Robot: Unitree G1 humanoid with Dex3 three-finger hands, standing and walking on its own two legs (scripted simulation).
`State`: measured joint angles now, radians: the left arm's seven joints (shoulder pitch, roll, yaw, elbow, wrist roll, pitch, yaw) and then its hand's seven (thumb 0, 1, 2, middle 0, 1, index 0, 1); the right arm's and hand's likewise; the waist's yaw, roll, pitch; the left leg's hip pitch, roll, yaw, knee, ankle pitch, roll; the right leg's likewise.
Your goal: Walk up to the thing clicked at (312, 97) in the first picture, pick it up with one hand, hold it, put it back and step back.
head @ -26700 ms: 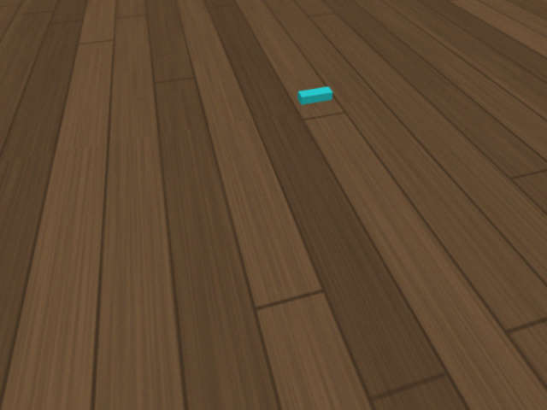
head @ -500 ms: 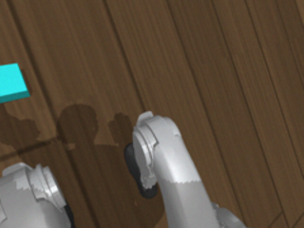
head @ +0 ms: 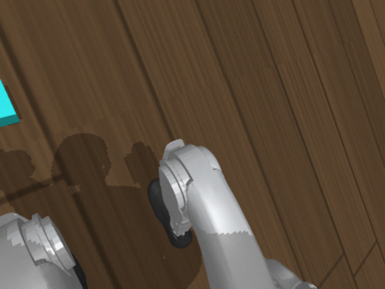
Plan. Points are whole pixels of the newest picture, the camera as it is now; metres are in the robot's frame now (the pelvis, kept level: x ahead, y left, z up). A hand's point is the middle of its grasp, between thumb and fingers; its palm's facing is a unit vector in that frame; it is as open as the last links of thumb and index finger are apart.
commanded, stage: open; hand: left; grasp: from above
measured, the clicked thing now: out of the picture +0.50 +0.26 -0.28
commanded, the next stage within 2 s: withdraw in 1.08 s
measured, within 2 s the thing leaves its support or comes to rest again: neither
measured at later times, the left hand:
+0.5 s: hand out of the picture +0.50 +0.26 -0.24, palm faces -0.43 -0.09 -0.90, open 12.0 cm
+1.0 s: hand out of the picture +0.50 +0.26 -0.24, palm faces -0.45 -0.10 -0.89, open 13.9 cm
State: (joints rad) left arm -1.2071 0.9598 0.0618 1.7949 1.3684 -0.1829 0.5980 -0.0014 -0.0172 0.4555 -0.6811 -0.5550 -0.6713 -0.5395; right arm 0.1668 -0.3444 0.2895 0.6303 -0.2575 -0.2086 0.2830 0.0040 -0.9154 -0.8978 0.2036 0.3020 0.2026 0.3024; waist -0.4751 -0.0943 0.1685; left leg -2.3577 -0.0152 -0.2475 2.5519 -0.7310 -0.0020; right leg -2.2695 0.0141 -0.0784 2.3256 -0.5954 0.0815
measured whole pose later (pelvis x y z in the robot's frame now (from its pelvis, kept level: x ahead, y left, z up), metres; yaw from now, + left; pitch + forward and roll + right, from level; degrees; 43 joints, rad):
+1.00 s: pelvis -0.01 +0.00 +0.01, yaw -1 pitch +29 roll -16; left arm -1.19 1.01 0.03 1.75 1.33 -0.19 0.57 0.00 -0.51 1.07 -0.10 -1.02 -0.07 -1.04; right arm 0.17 -0.35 0.34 0.60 -0.25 -0.19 0.25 0.00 -0.91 -0.90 0.20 0.30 0.20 0.30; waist -0.48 -0.11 0.20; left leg -2.35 -0.01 -0.26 2.52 -0.72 0.00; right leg -2.25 0.02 -0.10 2.28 -0.57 0.08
